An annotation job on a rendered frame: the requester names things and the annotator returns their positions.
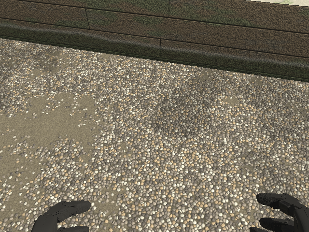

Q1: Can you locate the left robot hand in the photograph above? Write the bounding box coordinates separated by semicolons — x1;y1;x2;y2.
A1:
31;200;91;232

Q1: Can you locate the right robot hand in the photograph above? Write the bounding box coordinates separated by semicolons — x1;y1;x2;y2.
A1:
249;192;309;232

